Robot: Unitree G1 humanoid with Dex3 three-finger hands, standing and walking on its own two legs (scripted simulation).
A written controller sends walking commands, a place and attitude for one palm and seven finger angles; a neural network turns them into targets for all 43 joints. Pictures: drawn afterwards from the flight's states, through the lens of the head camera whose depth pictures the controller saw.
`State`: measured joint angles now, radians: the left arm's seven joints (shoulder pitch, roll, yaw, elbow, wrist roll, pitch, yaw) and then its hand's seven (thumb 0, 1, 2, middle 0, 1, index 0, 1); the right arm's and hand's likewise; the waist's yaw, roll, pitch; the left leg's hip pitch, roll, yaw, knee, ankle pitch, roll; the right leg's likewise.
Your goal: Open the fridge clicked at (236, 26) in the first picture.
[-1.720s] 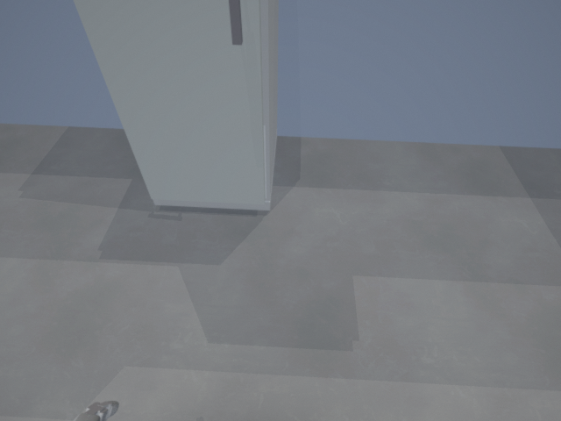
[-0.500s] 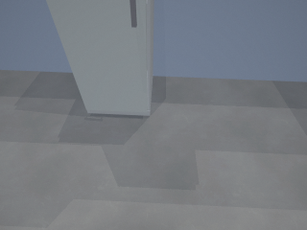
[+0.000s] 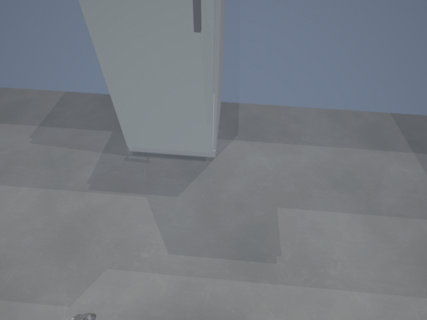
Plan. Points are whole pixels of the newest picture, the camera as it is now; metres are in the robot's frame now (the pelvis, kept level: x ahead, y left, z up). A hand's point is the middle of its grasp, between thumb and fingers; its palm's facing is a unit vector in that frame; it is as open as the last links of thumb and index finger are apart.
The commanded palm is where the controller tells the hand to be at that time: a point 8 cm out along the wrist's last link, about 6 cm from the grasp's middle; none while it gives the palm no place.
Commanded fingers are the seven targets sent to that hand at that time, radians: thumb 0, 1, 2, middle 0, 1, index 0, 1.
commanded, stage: walk to a spot facing it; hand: right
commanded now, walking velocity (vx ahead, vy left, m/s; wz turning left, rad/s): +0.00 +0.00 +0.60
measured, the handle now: out of the picture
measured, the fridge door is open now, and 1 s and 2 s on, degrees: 0 0 0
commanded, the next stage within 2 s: turn to face it in 1.82 s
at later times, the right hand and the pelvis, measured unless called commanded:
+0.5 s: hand out of the picture +0.04 -0.18 -0.16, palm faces -0.15 +0.96 -0.24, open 7.3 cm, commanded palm none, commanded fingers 0.00 -0.90 -0.90 0.20 0.30 0.20 0.30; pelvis -0.03 +0.01 +0.00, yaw +13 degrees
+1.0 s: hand (269, 284) +0.24 -0.12 -0.17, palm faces -0.53 +0.84 -0.16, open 7.4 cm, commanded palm none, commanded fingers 0.00 -0.90 -0.90 0.20 0.30 0.20 0.30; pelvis +0.05 +0.00 +0.00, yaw +32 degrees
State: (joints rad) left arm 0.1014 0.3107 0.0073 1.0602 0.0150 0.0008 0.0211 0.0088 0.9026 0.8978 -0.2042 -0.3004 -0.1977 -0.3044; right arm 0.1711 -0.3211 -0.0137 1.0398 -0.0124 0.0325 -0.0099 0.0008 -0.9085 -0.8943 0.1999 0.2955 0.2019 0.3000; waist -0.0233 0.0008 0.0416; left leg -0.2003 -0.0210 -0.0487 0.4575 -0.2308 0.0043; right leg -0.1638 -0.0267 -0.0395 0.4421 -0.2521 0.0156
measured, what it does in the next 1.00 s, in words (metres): steps on the spot, turning left: right foot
